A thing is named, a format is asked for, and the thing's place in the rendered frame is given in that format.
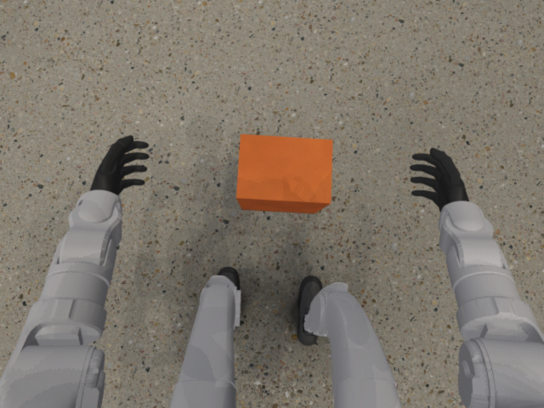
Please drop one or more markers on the carton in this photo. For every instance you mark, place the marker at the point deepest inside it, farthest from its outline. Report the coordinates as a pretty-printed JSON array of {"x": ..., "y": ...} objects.
[{"x": 284, "y": 174}]

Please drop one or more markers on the left robot foot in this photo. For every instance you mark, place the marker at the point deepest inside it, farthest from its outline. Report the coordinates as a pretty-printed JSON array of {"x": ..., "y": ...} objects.
[{"x": 232, "y": 274}]

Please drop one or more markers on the right robot hand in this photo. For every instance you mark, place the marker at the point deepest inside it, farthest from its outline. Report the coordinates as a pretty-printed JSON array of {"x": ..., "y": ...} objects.
[{"x": 448, "y": 184}]

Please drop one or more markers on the robot left forearm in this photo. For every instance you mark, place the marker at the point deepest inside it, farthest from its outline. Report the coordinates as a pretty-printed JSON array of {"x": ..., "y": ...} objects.
[{"x": 71, "y": 310}]

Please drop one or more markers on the robot left upper arm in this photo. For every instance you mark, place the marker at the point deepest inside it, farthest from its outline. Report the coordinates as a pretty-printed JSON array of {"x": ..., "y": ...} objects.
[{"x": 56, "y": 376}]

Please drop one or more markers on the robot right upper arm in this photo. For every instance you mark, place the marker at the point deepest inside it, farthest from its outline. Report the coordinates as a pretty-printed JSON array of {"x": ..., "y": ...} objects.
[{"x": 496, "y": 373}]

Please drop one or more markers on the robot right forearm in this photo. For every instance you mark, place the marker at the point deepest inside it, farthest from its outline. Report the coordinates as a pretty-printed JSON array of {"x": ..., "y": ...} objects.
[{"x": 489, "y": 305}]

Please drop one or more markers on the robot foot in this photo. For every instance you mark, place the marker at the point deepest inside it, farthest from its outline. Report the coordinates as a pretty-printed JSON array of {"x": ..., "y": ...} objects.
[
  {"x": 232, "y": 274},
  {"x": 309, "y": 288}
]

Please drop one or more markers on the left robot hand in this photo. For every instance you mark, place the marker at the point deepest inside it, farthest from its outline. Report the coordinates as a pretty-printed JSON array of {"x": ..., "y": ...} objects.
[{"x": 111, "y": 170}]

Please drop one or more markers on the right robot foot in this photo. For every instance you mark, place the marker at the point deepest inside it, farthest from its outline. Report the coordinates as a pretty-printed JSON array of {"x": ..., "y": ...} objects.
[{"x": 309, "y": 288}]

